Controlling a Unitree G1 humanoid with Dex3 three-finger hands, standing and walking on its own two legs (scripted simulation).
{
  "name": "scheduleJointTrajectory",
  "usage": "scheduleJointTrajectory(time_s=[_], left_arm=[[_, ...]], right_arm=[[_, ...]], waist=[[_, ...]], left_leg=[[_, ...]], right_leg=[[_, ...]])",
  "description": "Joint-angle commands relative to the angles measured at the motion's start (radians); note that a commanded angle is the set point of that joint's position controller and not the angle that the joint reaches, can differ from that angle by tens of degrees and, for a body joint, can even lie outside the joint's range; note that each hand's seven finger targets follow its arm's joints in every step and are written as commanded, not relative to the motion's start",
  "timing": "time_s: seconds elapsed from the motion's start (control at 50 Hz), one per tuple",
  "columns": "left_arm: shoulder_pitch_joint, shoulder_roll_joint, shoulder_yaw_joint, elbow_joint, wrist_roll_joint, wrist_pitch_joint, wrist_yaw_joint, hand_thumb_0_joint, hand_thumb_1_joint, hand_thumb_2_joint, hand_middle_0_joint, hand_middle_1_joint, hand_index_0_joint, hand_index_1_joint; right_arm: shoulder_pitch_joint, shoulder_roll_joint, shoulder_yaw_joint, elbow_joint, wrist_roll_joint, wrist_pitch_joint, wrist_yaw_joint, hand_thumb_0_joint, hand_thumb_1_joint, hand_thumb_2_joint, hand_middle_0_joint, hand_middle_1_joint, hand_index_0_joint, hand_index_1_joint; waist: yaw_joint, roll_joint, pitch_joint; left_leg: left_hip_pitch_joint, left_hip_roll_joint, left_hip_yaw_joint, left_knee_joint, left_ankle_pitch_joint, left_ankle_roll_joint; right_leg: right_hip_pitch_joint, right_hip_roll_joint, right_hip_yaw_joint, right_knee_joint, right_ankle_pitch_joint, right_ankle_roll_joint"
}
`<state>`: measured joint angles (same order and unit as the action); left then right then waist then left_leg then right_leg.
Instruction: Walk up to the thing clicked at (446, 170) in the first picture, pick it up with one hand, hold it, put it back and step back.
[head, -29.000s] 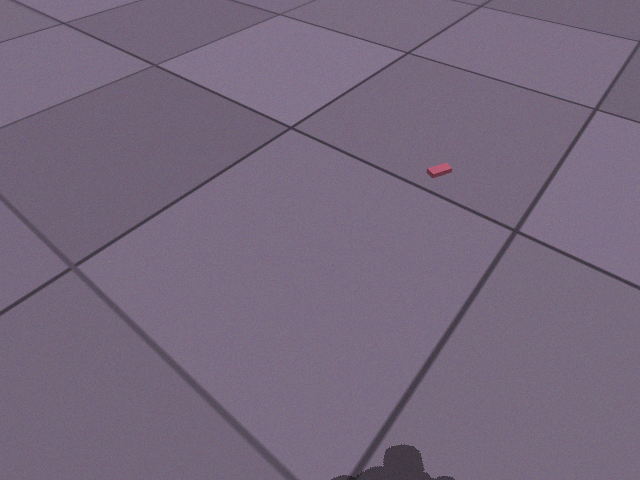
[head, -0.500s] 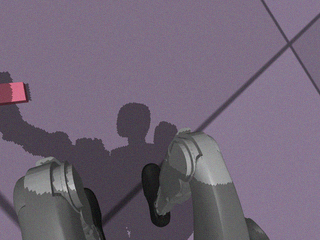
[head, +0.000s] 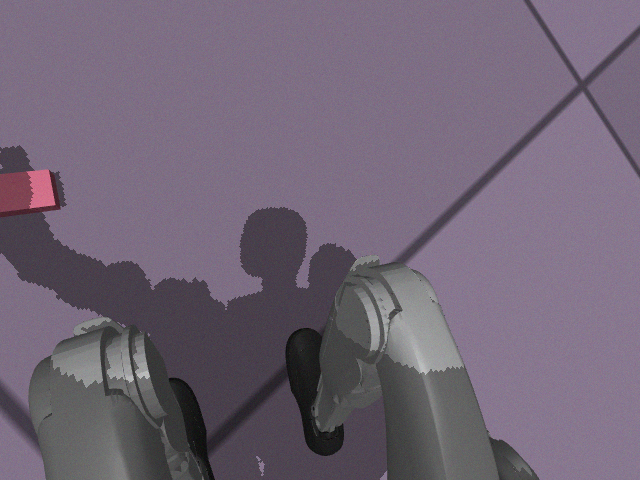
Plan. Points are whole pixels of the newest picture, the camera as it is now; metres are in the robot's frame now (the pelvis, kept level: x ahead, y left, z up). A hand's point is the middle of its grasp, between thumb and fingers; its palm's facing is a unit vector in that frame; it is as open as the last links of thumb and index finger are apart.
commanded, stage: rise first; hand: left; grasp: from above
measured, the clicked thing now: (5, 195) +0.49 +0.32 -0.30
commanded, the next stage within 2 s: none
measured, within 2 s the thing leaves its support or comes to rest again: neither
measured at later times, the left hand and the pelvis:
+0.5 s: hand out of the picture +0.45 +0.37 -0.18, palm faces -0.46 -0.09 -0.88, open 13.1 cm; pelvis +0.00 +0.00 +0.00, yaw +0 degrees
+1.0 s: hand out of the picture +0.45 +0.36 -0.18, palm faces -0.47 -0.09 -0.88, open 13.2 cm; pelvis +0.00 +0.00 +0.00, yaw +0 degrees
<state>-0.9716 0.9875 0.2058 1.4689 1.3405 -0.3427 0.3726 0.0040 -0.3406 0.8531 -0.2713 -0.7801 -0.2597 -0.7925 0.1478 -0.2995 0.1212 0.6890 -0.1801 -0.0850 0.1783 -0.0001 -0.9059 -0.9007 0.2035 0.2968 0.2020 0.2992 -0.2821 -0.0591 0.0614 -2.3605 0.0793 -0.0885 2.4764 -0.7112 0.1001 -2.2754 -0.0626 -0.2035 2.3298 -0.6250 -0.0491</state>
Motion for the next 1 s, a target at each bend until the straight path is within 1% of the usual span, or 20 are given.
scheduleJointTrajectory(time_s=[0.0, 0.06, 0.16, 0.18, 0.2, 0.28, 0.32, 0.36, 0.44, 0.5, 0.58, 0.6, 0.66, 0.7, 0.72, 0.74, 0.84, 0.94, 0.96, 0.98], left_arm=[[-0.254, 0.284, 0.032, -0.157, -0.041, -0.007, 0.021, 0.0, -0.351, 0.861, -0.26, -0.774, -0.244, -0.79], [-0.252, 0.294, 0.03, -0.187, -0.038, -0.015, 0.014, 0.0, -0.353, 0.866, -0.264, -0.767, -0.246, -0.785], [-0.247, 0.305, 0.039, -0.163, -0.029, -0.025, 0.017, 0.0, -0.367, 0.883, -0.256, -0.767, -0.234, -0.788], [-0.254, 0.297, 0.025, -0.185, -0.02, -0.026, 0.014, 0.0, -0.358, 0.872, -0.262, -0.758, -0.241, -0.779], [-0.236, 0.308, 0.043, -0.157, -0.019, -0.025, 0.018, 0.0, -0.356, 0.878, -0.269, -0.751, -0.245, -0.774], [-0.261, 0.284, 0.018, -0.148, -0.022, -0.028, 0.016, 0.0, -0.346, 0.866, -0.273, -0.746, -0.251, -0.768], [-0.251, 0.32, 0.049, -0.15, -0.022, -0.032, 0.023, 0.0, -0.33, 0.856, -0.288, -0.733, -0.266, -0.755], [-0.26, 0.33, 0.05, -0.176, -0.009, -0.03, 0.016, 0.0, -0.335, 0.862, -0.283, -0.74, -0.261, -0.762], [-0.263, 0.294, 0.036, -0.174, -0.028, -0.029, 0.019, 0.0, -0.349, 0.871, -0.266, -0.752, -0.244, -0.773], [-0.244, 0.316, 0.042, -0.175, -0.018, -0.024, 0.012, 0.0, -0.349, 0.87, -0.274, -0.742, -0.251, -0.766], [-0.254, 0.26, 0.002, -0.139, -0.026, -0.021, -0.005, 0.0, -0.355, 0.878, -0.26, -0.752, -0.238, -0.774], [-0.273, 0.29, 0.024, -0.134, -0.03, -0.026, -0.002, 0.0, -0.356, 0.88, -0.265, -0.744, -0.24, -0.769], [-0.272, 0.324, 0.036, -0.165, -0.016, -0.041, 0.005, 0.0, -0.322, 0.859, -0.295, -0.713, -0.269, -0.738], [-0.286, 0.329, 0.035, -0.188, -0.009, -0.044, 0.006, 0.0, -0.337, 0.868, -0.284, -0.724, -0.258, -0.751], [-0.276, 0.303, 0.022, -0.175, -0.015, -0.042, 0.008, 0.0, -0.332, 0.861, -0.274, -0.743, -0.254, -0.763], [-0.276, 0.297, 0.028, -0.162, -0.019, -0.041, 0.011, 0.0, -0.345, 0.876, -0.273, -0.732, -0.247, -0.758], [-0.256, 0.323, 0.04, -0.142, -0.001, -0.033, 0.026, 0.0, -0.349, 0.881, -0.275, -0.728, -0.247, -0.755], [-0.281, 0.328, 0.036, -0.137, -0.001, -0.034, 0.028, 0.0, -0.36, 0.886, -0.256, -0.744, -0.232, -0.769], [-0.262, 0.347, 0.053, -0.105, 0.004, -0.03, 0.03, 0.0, -0.358, 0.883, -0.255, -0.75, -0.232, -0.773], [-0.259, 0.329, 0.042, -0.103, -0.005, -0.027, 0.028, 0.0, -0.35, 0.878, -0.26, -0.747, -0.238, -0.769]], right_arm=[[0.237, -0.291, -0.092, 0.01, 0.007, 0.008, -0.009, 0.0, -0.903, -0.901, 0.2, 0.3, 0.2, 0.3], [0.238, -0.289, -0.093, 0.009, 0.008, 0.015, -0.008, 0.0, -0.903, -0.901, 0.2, 0.3, 0.2, 0.3], [0.23, -0.274, -0.08, 0.008, 0.008, 0.021, -0.01, 0.0, -0.899, -0.9, 0.2, 0.3, 0.2, 0.3], [0.237, -0.299, -0.1, 0.008, 0.007, 0.022, -0.01, 0.0, -0.899, -0.899, 0.2, 0.3, 0.2, 0.3], [0.237, -0.274, -0.08, 0.006, 0.005, 0.022, -0.008, 0.0, -0.899, -0.9, 0.2, 0.3, 0.2, 0.3], [0.237, -0.301, -0.092, 0.004, 0.004, 0.019, -0.008, 0.0, -0.899, -0.9, 0.2, 0.3, 0.2, 0.3], [0.231, -0.293, -0.085, 0.004, 0.003, 0.021, -0.009, 0.0, -0.898, -0.899, 0.2, 0.3, 0.2, 0.3], [0.244, -0.292, -0.083, -0.003, 0.001, 0.021, -0.008, 0.0, -0.897, -0.899, 0.2, 0.3, 0.2, 0.3], [0.235, -0.297, -0.094, -0.008, 0.004, 0.019, -0.009, 0.0, -0.896, -0.899, 0.2, 0.3, 0.2, 0.3], [0.236, -0.285, -0.087, 0.002, 0.005, 0.024, -0.01, 0.0, -0.899, -0.9, 0.2, 0.3, 0.2, 0.3], [0.236, -0.296, -0.088, 0.002, 0.004, 0.022, -0.01, 0.0, -0.895, -0.898, 0.2, 0.3, 0.2, 0.3], [0.241, -0.28, -0.07, 0.002, 0.006, 0.02, -0.009, 0.0, -0.896, -0.898, 0.2, 0.3, 0.2, 0.3], [0.226, -0.285, -0.07, -0.006, 0.004, 0.024, -0.01, 0.0, -0.893, -0.897, 0.2, 0.3, 0.2, 0.3], [0.231, -0.287, -0.073, -0.011, 0.001, 0.024, -0.01, 0.0, -0.895, -0.898, 0.2, 0.3, 0.2, 0.3], [0.228, -0.296, -0.084, -0.01, 0.002, 0.025, -0.012, 0.0, -0.892, -0.897, 0.2, 0.3, 0.2, 0.3], [0.228, -0.279, -0.07, -0.008, 0.001, 0.022, -0.01, 0.0, -0.894, -0.898, 0.2, 0.3, 0.2, 0.3], [0.239, -0.287, -0.069, -0.006, -0.001, 0.024, -0.008, 0.0, -0.893, -0.897, 0.2, 0.3, 0.2, 0.3], [0.23, -0.308, -0.078, -0.014, -0.003, 0.019, -0.01, 0.0, -0.892, -0.896, 0.2, 0.3, 0.2, 0.3], [0.239, -0.284, -0.057, -0.013, -0.005, 0.017, -0.007, 0.0, -0.891, -0.896, 0.2, 0.3, 0.2, 0.3], [0.228, -0.285, -0.058, -0.015, -0.003, 0.017, -0.007, 0.0, -0.891, -0.896, 0.2, 0.3, 0.2, 0.3]], waist=[[-0.006, 0.406, -0.693], [0.003, 0.438, -0.724], [0.008, 0.414, -0.694], [0.001, 0.443, -0.698], [0.011, 0.418, -0.697], [-0.016, 0.41, -0.662], [0.001, 0.408, -0.688], [0.0, 0.427, -0.703], [-0.005, 0.43, -0.701], [0.013, 0.442, -0.723], [-0.024, 0.403, -0.651], [-0.025, 0.39, -0.635], [-0.004, 0.431, -0.674], [-0.009, 0.449, -0.701], [-0.003, 0.448, -0.704], [-0.01, 0.439, -0.685], [-0.002, 0.448, -0.686], [-0.019, 0.433, -0.674], [-0.017, 0.403, -0.669], [-0.015, 0.388, -0.669]], left_leg=[[0.573, -0.044, -0.036, -0.264, 0.27, -0.072], [0.6, -0.043, -0.033, -0.263, 0.287, -0.074], [0.567, -0.046, -0.03, -0.263, 0.244, -0.07], [0.581, -0.047, -0.02, -0.26, 0.267, -0.073], [0.575, -0.046, -0.022, -0.257, 0.276, -0.069], [0.557, -0.049, -0.019, -0.256, 0.267, -0.067], [0.554, -0.048, -0.024, -0.264, 0.254, -0.069], [0.592, -0.047, -0.021, -0.266, 0.271, -0.07], [0.586, -0.046, -0.033, -0.279, 0.25, -0.072], [0.585, -0.046, -0.018, -0.266, 0.28, -0.07], [0.56, -0.047, -0.018, -0.255, 0.264, -0.065], [0.549, -0.046, -0.03, -0.261, 0.245, -0.067], [0.595, -0.044, -0.04, -0.274, 0.238, -0.074], [0.605, -0.045, -0.029, -0.266, 0.262, -0.073], [0.605, -0.047, -0.029, -0.272, 0.256, -0.074], [0.609, -0.043, -0.034, -0.269, 0.262, -0.075], [0.597, -0.047, -0.027, -0.268, 0.275, -0.075], [0.56, -0.05, -0.016, -0.252, 0.257, -0.068], [0.551, -0.05, -0.016, -0.245, 0.265, -0.065], [0.541, -0.05, -0.014, -0.244, 0.242, -0.062]], right_leg=[[0.298, 0.078, 0.017, -0.189, 0.205, 0.016], [0.303, 0.079, 0.022, -0.187, 0.214, 0.016], [0.286, 0.08, 0.023, -0.189, 0.183, 0.013], [0.298, 0.08, 0.025, -0.19, 0.2, 0.014], [0.305, 0.082, 0.025, -0.192, 0.209, 0.014], [0.298, 0.08, 0.025, -0.197, 0.204, 0.017], [0.316, 0.081, 0.021, -0.195, 0.196, 0.016], [0.316, 0.08, 0.027, -0.194, 0.206, 0.016], [0.293, 0.079, 0.02, -0.194, 0.188, 0.013], [0.318, 0.084, 0.027, -0.203, 0.213, 0.014], [0.284, 0.082, 0.029, -0.205, 0.199, 0.018], [0.277, 0.078, 0.021, -0.198, 0.184, 0.017], [0.269, 0.077, 0.019, -0.186, 0.174, 0.015], [0.295, 0.08, 0.025, -0.188, 0.198, 0.015], [0.288, 0.081, 0.024, -0.19, 0.191, 0.014], [0.269, 0.08, 0.018, -0.187, 0.191, 0.015], [0.292, 0.083, 0.02, -0.187, 0.203, 0.013], [0.306, 0.083, 0.024, -0.192, 0.203, 0.016], [0.321, 0.084, 0.024, -0.19, 0.21, 0.018], [0.307, 0.087, 0.026, -0.196, 0.19, 0.018]])
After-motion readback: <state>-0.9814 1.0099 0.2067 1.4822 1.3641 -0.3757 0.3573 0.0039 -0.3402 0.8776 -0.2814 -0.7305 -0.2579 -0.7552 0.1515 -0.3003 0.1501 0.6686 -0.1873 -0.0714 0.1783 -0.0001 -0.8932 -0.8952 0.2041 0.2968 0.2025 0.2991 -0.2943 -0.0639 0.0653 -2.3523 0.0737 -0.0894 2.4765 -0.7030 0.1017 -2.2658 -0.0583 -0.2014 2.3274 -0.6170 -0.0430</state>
